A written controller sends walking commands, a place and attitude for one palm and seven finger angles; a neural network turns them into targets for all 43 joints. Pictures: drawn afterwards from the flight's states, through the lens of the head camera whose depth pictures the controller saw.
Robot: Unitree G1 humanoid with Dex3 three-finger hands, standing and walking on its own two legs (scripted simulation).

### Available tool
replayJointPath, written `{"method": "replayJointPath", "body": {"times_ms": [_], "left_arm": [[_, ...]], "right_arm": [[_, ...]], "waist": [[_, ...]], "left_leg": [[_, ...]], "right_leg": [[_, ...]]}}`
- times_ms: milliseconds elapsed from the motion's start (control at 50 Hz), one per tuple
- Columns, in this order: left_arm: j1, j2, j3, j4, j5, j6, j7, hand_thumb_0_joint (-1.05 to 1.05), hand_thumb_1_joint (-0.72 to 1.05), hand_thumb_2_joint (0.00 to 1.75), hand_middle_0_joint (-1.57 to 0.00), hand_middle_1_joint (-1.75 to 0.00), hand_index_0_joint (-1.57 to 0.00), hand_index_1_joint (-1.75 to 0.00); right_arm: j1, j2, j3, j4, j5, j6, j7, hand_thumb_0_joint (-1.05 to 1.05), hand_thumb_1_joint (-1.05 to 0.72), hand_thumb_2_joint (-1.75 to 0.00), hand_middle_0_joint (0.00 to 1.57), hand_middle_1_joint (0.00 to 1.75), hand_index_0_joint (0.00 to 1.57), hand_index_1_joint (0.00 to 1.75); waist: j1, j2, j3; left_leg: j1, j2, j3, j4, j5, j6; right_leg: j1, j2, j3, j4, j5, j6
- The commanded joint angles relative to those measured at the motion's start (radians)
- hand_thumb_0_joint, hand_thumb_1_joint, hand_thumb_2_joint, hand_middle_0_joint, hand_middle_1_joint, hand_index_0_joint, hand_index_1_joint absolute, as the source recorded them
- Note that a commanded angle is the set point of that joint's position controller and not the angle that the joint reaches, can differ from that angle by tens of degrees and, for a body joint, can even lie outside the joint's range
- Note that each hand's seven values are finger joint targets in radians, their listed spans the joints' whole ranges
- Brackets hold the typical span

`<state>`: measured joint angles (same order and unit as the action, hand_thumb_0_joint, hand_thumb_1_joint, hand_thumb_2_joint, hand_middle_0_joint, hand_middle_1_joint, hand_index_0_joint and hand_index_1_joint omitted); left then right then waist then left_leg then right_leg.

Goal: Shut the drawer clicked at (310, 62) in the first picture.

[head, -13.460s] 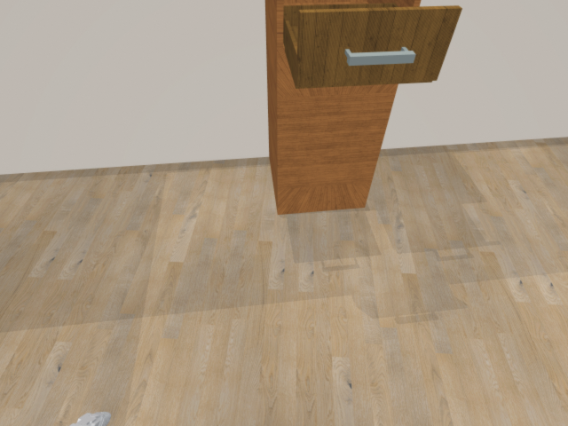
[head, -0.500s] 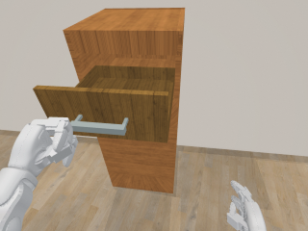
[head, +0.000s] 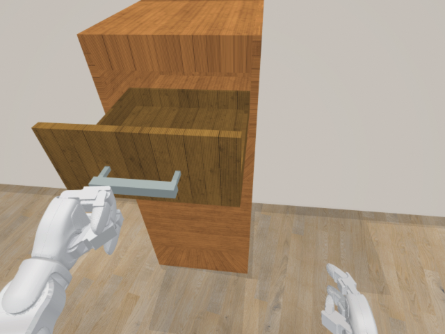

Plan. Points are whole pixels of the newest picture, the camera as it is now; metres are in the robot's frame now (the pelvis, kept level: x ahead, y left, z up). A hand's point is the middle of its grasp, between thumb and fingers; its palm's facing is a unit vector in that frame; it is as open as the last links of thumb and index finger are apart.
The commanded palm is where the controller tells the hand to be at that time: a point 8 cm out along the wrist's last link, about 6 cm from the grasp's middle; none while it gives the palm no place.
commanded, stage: bring the fist close to the handle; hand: left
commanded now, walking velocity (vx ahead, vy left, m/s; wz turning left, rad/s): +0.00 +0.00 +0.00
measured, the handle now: (137, 180) +0.35 +0.21 +0.13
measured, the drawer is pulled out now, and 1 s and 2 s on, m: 0.27 0.27 0.18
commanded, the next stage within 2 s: push the drawer shut in 0.98 s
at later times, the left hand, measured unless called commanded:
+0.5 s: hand (139, 220) +0.25 +0.17 +0.13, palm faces +0.03 -1.00 -0.06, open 3.3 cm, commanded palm +0.23 +0.22 +0.14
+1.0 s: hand (140, 220) +0.26 +0.17 +0.12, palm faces +0.02 -1.00 -0.05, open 3.2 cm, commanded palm +0.23 +0.23 +0.13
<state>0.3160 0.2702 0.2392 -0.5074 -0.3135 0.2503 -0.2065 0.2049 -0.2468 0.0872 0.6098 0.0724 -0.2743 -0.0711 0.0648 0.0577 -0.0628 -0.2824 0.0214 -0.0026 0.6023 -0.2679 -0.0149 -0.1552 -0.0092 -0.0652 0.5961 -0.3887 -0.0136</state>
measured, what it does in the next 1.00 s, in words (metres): stands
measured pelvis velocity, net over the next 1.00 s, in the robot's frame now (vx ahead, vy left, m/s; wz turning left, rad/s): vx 0.01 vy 0.00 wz -0.02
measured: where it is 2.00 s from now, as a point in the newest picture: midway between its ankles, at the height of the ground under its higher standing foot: outside the picture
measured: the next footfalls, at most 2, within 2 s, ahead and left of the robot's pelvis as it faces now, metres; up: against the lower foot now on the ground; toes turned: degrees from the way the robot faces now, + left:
none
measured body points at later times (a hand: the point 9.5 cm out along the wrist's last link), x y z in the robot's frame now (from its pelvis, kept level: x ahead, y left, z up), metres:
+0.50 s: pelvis +0.01 +0.00 +0.00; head -0.01 -0.03 +0.45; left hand +0.24 +0.23 +0.14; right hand +0.18 -0.24 -0.08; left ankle +0.04 +0.13 -0.73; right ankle -0.04 -0.10 -0.73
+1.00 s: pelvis +0.01 +0.00 +0.00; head +0.00 -0.03 +0.45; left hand +0.25 +0.23 +0.13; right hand +0.19 -0.24 -0.08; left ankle +0.04 +0.13 -0.73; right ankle -0.04 -0.10 -0.73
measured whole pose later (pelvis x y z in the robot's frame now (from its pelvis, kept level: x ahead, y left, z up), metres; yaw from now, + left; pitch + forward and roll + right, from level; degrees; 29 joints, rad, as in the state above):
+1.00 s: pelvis +0.01 +0.00 +0.00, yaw -1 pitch +1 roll +0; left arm 0.24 0.22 0.19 -0.15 -0.27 -0.03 -0.20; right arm 0.23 -0.25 0.04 0.62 0.05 -0.21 -0.06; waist 0.02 0.05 -0.07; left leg -0.35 0.03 0.02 0.62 -0.29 -0.02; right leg -0.23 -0.01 -0.04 0.63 -0.41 -0.02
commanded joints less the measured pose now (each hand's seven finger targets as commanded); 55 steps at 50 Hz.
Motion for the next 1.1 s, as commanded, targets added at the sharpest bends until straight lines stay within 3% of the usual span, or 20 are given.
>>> {"method": "replayJointPath", "body": {"times_ms": [0, 20, 100, 120, 200, 360, 520, 560, 600, 620, 700, 780, 800, 820, 860, 900, 920, 980, 1020, 1080], "left_arm": [[-0.176, 0.133, 0.071, -0.16, -0.002, -0.092, 0.019, 0.0, 0.9, 0.9, -1.4, -1.6, -1.4, -1.6], [-0.167, 0.16, 0.092, -0.13, 0.001, -0.096, 0.022, 0.0, 0.9, 0.9, -1.4, -1.6, -1.4, -1.6], [-0.175, 0.134, 0.078, -0.103, -0.002, -0.129, 0.02, 0.0, 0.9, 0.9, -1.4, -1.6, -1.4, -1.6], [-0.174, 0.158, 0.101, -0.062, -0.004, -0.137, 0.023, 0.0, 0.9, 0.9, -1.4, -1.6, -1.4, -1.6], [-0.197, 0.111, 0.052, -0.07, 0.002, -0.191, 0.018, 0.0, 0.9, 0.9, -1.4, -1.6, -1.4, -1.6], [-0.246, 0.108, 0.031, 0.051, 0.026, -0.257, 0.032, 0.0, 0.9, 0.9, -1.4, -1.6, -1.4, -1.6], [-0.309, 0.102, 0.022, 0.147, 0.038, -0.324, 0.035, 0.0, 0.9, 0.9, -1.4, -1.6, -1.4, -1.6], [-0.31, 0.115, 0.042, 0.201, 0.036, -0.336, 0.031, 0.0, 0.9, 0.9, -1.4, -1.6, -1.4, -1.6], [-0.321, 0.127, 0.053, 0.18, 0.033, -0.349, 0.022, 0.0, 0.9, 0.9, -1.4, -1.6, -1.4, -1.6], [-0.312, 0.157, 0.079, 0.193, 0.034, -0.355, 0.024, 0.0, 0.9, 0.9, -1.4, -1.6, -1.4, -1.6], [-0.312, 0.154, 0.094, 0.203, 0.018, -0.36, 0.008, 0.0, 0.9, 0.9, -1.4, -1.6, -1.4, -1.6], [-0.283, 0.115, 0.054, 0.161, 0.012, -0.363, -0.001, 0.0, 0.9, 0.9, -1.4, -1.6, -1.4, -1.6], [-0.298, 0.086, 0.02, 0.152, 0.014, -0.363, -0.004, 0.0, 0.9, 0.9, -1.4, -1.6, -1.4, -1.6], [-0.294, 0.093, 0.019, 0.159, 0.018, -0.361, 0.0, 0.0, 0.9, 0.9, -1.4, -1.6, -1.4, -1.6], [-0.268, 0.103, 0.033, 0.168, 0.019, -0.354, 0.0, 0.0, 0.9, 0.9, -1.4, -1.6, -1.4, -1.6], [-0.255, 0.1, 0.03, 0.138, 0.022, -0.351, 0.003, 0.0, 0.9, 0.9, -1.4, -1.6, -1.4, -1.6], [-0.236, 0.108, 0.035, 0.137, 0.025, -0.35, 0.009, 0.0, 0.9, 0.9, -1.4, -1.6, -1.4, -1.6], [-0.268, 0.09, 0.016, 0.104, 0.031, -0.347, 0.023, 0.0, 0.9, 0.9, -1.4, -1.6, -1.4, -1.6], [-0.26, 0.113, 0.036, 0.121, 0.036, -0.349, 0.038, 0.0, 0.9, 0.9, -1.4, -1.6, -1.4, -1.6], [-0.33, 0.096, 0.012, 0.142, 0.038, -0.345, 0.04, 0.0, 0.9, 0.9, -1.4, -1.6, -1.4, -1.6]], "right_arm": [[-0.148, -0.097, -0.053, -0.181, -0.007, -0.056, -0.009, 0.0, -0.9, -0.9, 0.2, 0.3, 0.2, 0.3], [-0.152, -0.104, -0.057, -0.174, -0.008, -0.052, -0.01, 0.0, -0.9, -0.9, 0.2, 0.3, 0.2, 0.3], [-0.14, -0.098, -0.059, -0.177, -0.009, -0.046, -0.009, 0.0, -0.9, -0.9, 0.2, 0.3, 0.2, 0.3], [-0.14, -0.104, -0.062, -0.167, -0.011, -0.045, -0.012, 0.0, -0.9, -0.9, 0.2, 0.3, 0.2, 0.3], [-0.13, -0.096, -0.066, -0.175, -0.01, -0.053, -0.008, 0.0, -0.9, -0.9, 0.2, 0.3, 0.2, 0.3], [-0.11, -0.103, -0.077, -0.151, -0.018, -0.052, -0.011, 0.0, -0.9, -0.9, 0.2, 0.3, 0.2, 0.3], [-0.099, -0.103, -0.083, -0.142, -0.023, -0.033, -0.003, 0.0, -0.9, -0.9, 0.2, 0.3, 0.2, 0.3], [-0.089, -0.107, -0.087, -0.138, -0.026, -0.025, -0.001, 0.0, -0.9, -0.9, 0.2, 0.3, 0.2, 0.3], [-0.097, -0.104, -0.088, -0.149, -0.024, -0.02, 0.001, 0.0, -0.9, -0.9, 0.2, 0.3, 0.2, 0.3], [-0.094, -0.108, -0.088, -0.146, -0.026, -0.016, 0.0, 0.0, -0.9, -0.9, 0.2, 0.3, 0.2, 0.3], [-0.095, -0.104, -0.089, -0.15, -0.021, -0.004, 0.001, 0.0, -0.9, -0.9, 0.2, 0.3, 0.2, 0.3], [-0.096, -0.101, -0.092, -0.161, -0.017, -0.006, 0.003, 0.0, -0.9, -0.9, 0.2, 0.3, 0.2, 0.3], [-0.095, -0.1, -0.089, -0.162, -0.017, -0.007, 0.004, 0.0, -0.9, -0.9, 0.2, 0.3, 0.2, 0.3], [-0.092, -0.104, -0.091, -0.158, -0.018, -0.006, 0.002, 0.0, -0.9, -0.9, 0.2, 0.3, 0.2, 0.3], [-0.084, -0.108, -0.097, -0.159, -0.018, -0.005, 0.002, 0.0, -0.9, -0.9, 0.2, 0.3, 0.2, 0.3], [-0.092, -0.105, -0.094, -0.165, -0.018, -0.002, 0.004, 0.0, -0.9, -0.9, 0.2, 0.3, 0.2, 0.3], [-0.09, -0.107, -0.092, -0.165, -0.023, 0.001, 0.006, 0.0, -0.9, -0.9, 0.2, 0.3, 0.2, 0.3], [-0.103, -0.097, -0.088, -0.173, -0.02, 0.007, 0.006, 0.0, -0.9, -0.9, 0.2, 0.3, 0.2, 0.3], [-0.101, -0.103, -0.086, -0.164, -0.024, 0.014, 0.005, 0.0, -0.9, -0.9, 0.2, 0.3, 0.2, 0.3], [-0.106, -0.1, -0.085, -0.16, -0.021, 0.018, 0.001, 0.0, -0.9, -0.9, 0.2, 0.3, 0.2, 0.3]], "waist": [[-0.014, -0.038, -0.05], [-0.011, -0.055, -0.044], [-0.019, -0.043, -0.069], [-0.021, -0.078, -0.043], [-0.028, -0.019, -0.074], [-0.041, -0.064, -0.044], [-0.047, -0.05, -0.105], [-0.048, -0.074, -0.113], [-0.042, -0.038, -0.142], [-0.04, -0.079, -0.138], [-0.044, -0.047, -0.139], [-0.044, -0.013, -0.146], [-0.055, -0.024, -0.134], [-0.056, -0.065, -0.118], [-0.052, -0.078, -0.128], [-0.049, -0.052, -0.138], [-0.045, -0.077, -0.137], [-0.05, -0.026, -0.117], [-0.049, -0.063, -0.098], [-0.063, -0.048, -0.094]], "left_leg": [[0.139, -0.016, -0.011, -0.082, 0.109, 0.042], [0.13, -0.014, -0.007, -0.076, 0.111, 0.044], [0.134, -0.017, 0.003, -0.07, 0.129, 0.042], [0.116, -0.015, 0.001, -0.065, 0.123, 0.044], [0.138, -0.019, 0.006, -0.064, 0.136, 0.041], [0.108, -0.02, 0.011, -0.058, 0.111, 0.043], [0.109, -0.022, 0.02, -0.038, 0.161, 0.043], [0.098, -0.023, 0.021, -0.033, 0.177, 0.041], [0.106, -0.024, 0.027, -0.031, 0.19, 0.041], [0.094, -0.021, 0.024, -0.028, 0.2, 0.045], [0.097, -0.023, 0.029, -0.025, 0.209, 0.041], [0.117, -0.021, 0.028, -0.027, 0.222, 0.04], [0.121, -0.021, 0.024, -0.026, 0.22, 0.042], [0.108, -0.017, 0.02, -0.026, 0.21, 0.044], [0.108, -0.019, 0.018, -0.028, 0.208, 0.045], [0.117, -0.021, 0.021, -0.03, 0.216, 0.043], [0.108, -0.02, 0.017, -0.029, 0.223, 0.047], [0.112, -0.021, 0.018, -0.035, 0.193, 0.042], [0.096, -0.017, 0.012, -0.04, 0.179, 0.044], [0.107, -0.019, 0.012, -0.043, 0.137, 0.042]], "right_leg": [[-0.166, 0.011, -0.012, -0.13, 0.2, 0.021], [-0.16, 0.01, 0.001, -0.142, 0.203, 0.021], [-0.16, 0.008, -0.001, -0.129, 0.235, 0.025], [-0.162, 0.007, 0.01, -0.143, 0.229, 0.026], [-0.168, 0.009, 0.0, -0.121, 0.249, 0.023], [-0.19, 0.008, 0.016, -0.126, 0.227, 0.027], [-0.164, 0.008, 0.022, -0.099, 0.31, 0.025], [-0.157, 0.006, 0.026, -0.089, 0.351, 0.027], [-0.144, 0.004, 0.026, -0.082, 0.371, 0.026], [-0.133, 0.003, 0.03, -0.084, 0.39, 0.029], [-0.135, 0.004, 0.027, -0.078, 0.416, 0.029], [-0.147, 0.01, 0.015, -0.074, 0.413, 0.024], [-0.161, 0.012, 0.012, -0.075, 0.406, 0.025], [-0.16, 0.015, 0.01, -0.08, 0.39, 0.025], [-0.16, 0.014, 0.013, -0.077, 0.397, 0.027], [-0.156, 0.012, 0.01, -0.073, 0.399, 0.025], [-0.145, 0.013, 0.01, -0.073, 0.406, 0.025], [-0.17, 0.013, 0.008, -0.077, 0.359, 0.022], [-0.168, 0.018, 0.006, -0.082, 0.327, 0.019], [-0.194, 0.019, 0.012, -0.093, 0.279, 0.021]]}}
